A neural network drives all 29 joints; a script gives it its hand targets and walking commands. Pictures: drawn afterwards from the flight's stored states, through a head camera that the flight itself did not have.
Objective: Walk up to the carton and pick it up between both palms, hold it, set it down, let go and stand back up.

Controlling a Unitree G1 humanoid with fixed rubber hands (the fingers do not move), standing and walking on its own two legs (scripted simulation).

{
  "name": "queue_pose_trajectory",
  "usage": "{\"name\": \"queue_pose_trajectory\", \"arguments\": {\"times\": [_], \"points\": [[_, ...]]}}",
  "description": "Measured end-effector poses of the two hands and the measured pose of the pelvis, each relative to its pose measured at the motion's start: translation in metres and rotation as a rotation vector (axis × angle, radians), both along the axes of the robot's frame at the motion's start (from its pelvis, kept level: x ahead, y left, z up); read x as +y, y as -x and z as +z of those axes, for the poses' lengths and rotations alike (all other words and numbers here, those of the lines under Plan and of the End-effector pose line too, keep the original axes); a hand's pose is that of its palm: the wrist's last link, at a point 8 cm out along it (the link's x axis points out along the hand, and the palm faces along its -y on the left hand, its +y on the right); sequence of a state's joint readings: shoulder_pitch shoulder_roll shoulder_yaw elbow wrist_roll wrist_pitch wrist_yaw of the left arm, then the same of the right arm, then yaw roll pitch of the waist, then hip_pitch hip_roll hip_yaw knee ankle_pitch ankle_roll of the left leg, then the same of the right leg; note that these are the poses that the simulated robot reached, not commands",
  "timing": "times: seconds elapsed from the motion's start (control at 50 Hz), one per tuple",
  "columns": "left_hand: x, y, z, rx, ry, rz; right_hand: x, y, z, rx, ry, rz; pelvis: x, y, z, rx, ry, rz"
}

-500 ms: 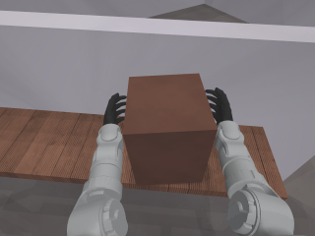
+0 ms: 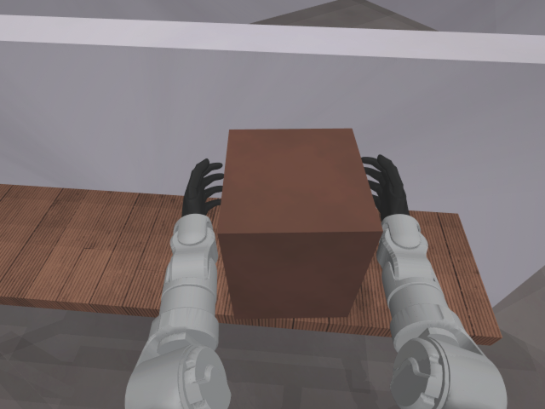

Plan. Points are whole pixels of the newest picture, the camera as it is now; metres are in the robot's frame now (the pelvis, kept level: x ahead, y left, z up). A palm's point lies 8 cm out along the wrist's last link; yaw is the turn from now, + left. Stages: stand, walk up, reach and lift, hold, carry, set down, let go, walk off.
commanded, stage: set down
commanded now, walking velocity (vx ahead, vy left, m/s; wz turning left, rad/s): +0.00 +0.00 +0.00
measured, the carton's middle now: (291, 227) +0.41 +0.03 +0.01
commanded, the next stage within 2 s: none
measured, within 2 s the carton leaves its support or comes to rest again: neither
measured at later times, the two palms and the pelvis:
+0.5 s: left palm (196, 214) +0.38 +0.18 +0.08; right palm (391, 211) +0.40 -0.11 +0.08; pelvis +0.00 +0.00 +0.00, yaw +0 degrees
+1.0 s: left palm (198, 221) +0.39 +0.18 +0.05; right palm (388, 213) +0.42 -0.11 +0.07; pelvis +0.00 +0.00 +0.00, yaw -1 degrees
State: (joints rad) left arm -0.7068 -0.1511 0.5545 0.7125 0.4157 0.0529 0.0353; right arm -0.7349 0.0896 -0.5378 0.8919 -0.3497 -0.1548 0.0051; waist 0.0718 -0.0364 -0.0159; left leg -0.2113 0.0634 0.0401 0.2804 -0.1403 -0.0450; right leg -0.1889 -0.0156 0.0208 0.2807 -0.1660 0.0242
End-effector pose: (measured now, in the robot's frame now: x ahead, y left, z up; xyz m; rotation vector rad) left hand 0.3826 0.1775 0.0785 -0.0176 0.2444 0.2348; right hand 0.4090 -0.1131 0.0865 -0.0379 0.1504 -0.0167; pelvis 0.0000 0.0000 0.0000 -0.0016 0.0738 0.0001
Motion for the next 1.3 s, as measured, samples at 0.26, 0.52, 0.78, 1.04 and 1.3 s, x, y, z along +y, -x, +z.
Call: {"name": "queue_pose_trajectory", "arguments": {"times": [0.26,0.52,0.78,1.04,1.3], "points": [[0.001,0.002,-0.002,-0.014,0.003,-0.007,0.0,0.004,-0.001,-0.011,0.01,-0.005,-0.001,0.002,0.0,-0.004,-0.003,0.004],[0.001,0.002,-0.003,-0.017,0.001,-0.009,0.0,0.004,-0.002,-0.013,0.006,-0.004,0.001,0.0,0.0,-0.013,-0.004,0.001],[0.001,0.002,-0.007,-0.011,-0.001,-0.008,0.0,0.005,-0.002,-0.018,0.019,0.003,0.0,0.0,0.0,-0.021,-0.005,-0.003],[0.005,-0.008,-0.032,0.048,-0.01,-0.006,0.0,-0.012,-0.023,0.093,0.028,0.05,-0.003,0.001,-0.005,0.086,0.009,-0.031],[0.036,-0.01,-0.036,0.041,-0.03,0.008,-0.005,-0.036,-0.024,0.103,0.002,0.047,0.001,0.005,-0.015,0.223,0.033,-0.011]]}}
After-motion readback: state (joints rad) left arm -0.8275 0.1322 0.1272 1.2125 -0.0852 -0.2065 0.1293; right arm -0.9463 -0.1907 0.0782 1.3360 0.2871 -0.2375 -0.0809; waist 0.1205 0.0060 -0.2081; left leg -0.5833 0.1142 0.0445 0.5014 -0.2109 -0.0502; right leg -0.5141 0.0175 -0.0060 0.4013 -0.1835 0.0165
